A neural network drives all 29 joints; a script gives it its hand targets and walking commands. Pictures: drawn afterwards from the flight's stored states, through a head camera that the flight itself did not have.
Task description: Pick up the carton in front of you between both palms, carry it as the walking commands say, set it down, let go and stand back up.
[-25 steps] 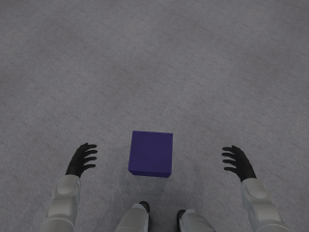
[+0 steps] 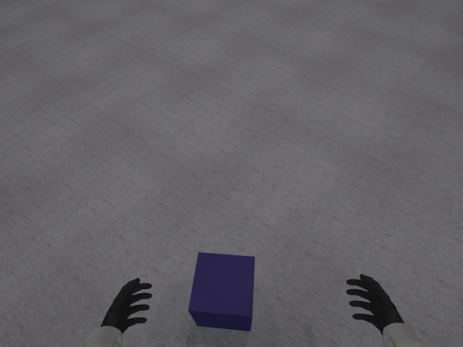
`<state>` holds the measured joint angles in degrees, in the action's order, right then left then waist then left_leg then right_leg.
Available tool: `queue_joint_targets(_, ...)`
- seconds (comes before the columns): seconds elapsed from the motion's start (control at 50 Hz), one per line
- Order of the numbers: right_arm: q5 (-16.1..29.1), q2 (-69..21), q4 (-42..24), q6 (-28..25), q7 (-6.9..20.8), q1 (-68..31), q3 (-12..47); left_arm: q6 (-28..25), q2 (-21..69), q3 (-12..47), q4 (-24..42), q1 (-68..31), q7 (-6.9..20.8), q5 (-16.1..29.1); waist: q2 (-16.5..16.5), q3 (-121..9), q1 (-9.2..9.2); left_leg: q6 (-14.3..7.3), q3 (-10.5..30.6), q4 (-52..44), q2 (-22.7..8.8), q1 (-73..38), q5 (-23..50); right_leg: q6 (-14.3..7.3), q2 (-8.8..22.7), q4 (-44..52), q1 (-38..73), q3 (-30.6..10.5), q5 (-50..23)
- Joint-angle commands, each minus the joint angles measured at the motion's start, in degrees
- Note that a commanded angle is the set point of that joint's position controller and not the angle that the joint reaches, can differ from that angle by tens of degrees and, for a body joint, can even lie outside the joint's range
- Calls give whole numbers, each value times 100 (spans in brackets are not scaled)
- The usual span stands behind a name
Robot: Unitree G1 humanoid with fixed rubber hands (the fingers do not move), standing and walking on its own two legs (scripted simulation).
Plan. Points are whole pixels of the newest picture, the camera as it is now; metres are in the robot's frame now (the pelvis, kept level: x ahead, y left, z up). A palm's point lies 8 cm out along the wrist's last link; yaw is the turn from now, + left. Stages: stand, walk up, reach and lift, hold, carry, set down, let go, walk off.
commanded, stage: let go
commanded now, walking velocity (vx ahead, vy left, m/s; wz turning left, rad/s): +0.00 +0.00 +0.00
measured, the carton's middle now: (225, 292) +0.38 +0.08 -0.65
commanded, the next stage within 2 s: stand in 0.16 s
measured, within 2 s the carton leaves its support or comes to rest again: neither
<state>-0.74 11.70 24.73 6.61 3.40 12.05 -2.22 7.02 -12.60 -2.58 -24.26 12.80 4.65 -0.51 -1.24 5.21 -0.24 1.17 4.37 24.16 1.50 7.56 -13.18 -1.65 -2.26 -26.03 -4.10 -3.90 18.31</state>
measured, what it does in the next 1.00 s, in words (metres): stands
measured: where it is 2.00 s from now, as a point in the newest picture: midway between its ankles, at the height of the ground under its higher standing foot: outside the picture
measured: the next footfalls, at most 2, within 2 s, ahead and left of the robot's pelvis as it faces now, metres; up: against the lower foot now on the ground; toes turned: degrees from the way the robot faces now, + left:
none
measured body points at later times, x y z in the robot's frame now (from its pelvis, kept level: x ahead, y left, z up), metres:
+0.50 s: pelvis +0.01 +0.02 -0.01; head +0.02 +0.03 +0.44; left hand +0.16 +0.31 -0.10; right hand +0.15 -0.28 -0.09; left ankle +0.00 +0.14 -0.74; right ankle -0.04 -0.10 -0.74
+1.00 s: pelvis +0.01 +0.03 +0.00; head +0.01 +0.04 +0.45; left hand +0.14 +0.32 -0.11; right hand +0.12 -0.28 -0.10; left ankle +0.00 +0.14 -0.74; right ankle -0.04 -0.10 -0.74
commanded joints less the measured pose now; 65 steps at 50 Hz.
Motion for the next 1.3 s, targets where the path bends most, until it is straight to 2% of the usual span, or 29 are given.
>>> queue_joint_targets(0.0,-26,474,-509,-16,-19,-136,-171,-17,-584,-188,570,-197,-21,-30,-93,-253,37,1,-495,7,220,-998,1130,322,180,679,-919,169,-1507)
queue_joint_targets(0.1,-33,471,-565,1,0,-195,-170,-10,-553,-191,583,-200,-44,-55,-22,-323,15,-5,-460,-15,191,-971,1284,338,120,613,-691,202,-1678)
queue_joint_targets(0.12,-77,623,-902,302,-166,-461,-117,-200,-559,-215,185,172,-147,87,-218,-634,-52,-62,-409,200,217,-1107,1531,372,24,378,-627,166,-1741)
queue_joint_targets(0.14,-60,568,-770,377,-234,-250,-90,-251,-601,-190,359,81,-191,48,-114,-584,-92,-65,-404,214,208,-1015,1599,369,28,317,-668,187,-1756)
queue_joint_targets(0.16,-139,1193,240,5,-458,-327,-254,-366,-1416,-366,-232,-205,-411,-117,-175,-440,-31,8,-201,356,-285,95,1074,368,327,390,-912,-29,-1438)
queue_joint_targets(0.2,-186,1161,470,-283,-542,-236,-252,-475,-1281,-313,-245,-209,-488,-180,-90,-484,65,-7,-160,334,-269,206,417,257,408,379,-972,-281,-849)
queue_joint_targets(0.24,-180,1154,726,-445,-538,-381,-231,-546,-1175,-282,-354,-248,-502,-176,110,-501,24,-67,-35,241,-332,312,150,186,394,310,-1020,-324,-474)
queue_joint_targets(0.28,-165,1196,917,-543,-498,-538,-224,-600,-1191,-258,-500,-241,-492,-163,216,-657,-14,-107,44,248,-393,297,467,168,397,210,-938,-324,-762)
queue_joint_targets(0.34,-162,1279,1164,-635,-492,-562,-227,-639,-1270,-257,-689,-186,-515,-151,204,-800,-20,-147,111,286,-453,214,963,167,424,128,-826,-344,-1206)
queue_joint_targets(0.44,-166,1455,1488,-716,-511,-538,-236,-678,-1397,-241,-952,-122,-573,-132,195,-881,4,-193,204,272,-521,45,1434,154,456,93,-740,-372,-1533)
queue_joint_targets(0.66,-127,1631,1966,-783,-518,-574,-179,-720,-1537,-162,-1362,-123,-620,-109,150,-853,28,-239,283,178,-589,-185,1911,142,531,149,-663,-418,-1762)
queue_joint_targets(1.28,-59,1872,2901,-808,-457,-783,-60,-797,-1784,-26,-2435,-346,-596,-68,120,-518,37,-271,389,-441,-674,-206,988,71,670,773,-536,-604,-1194)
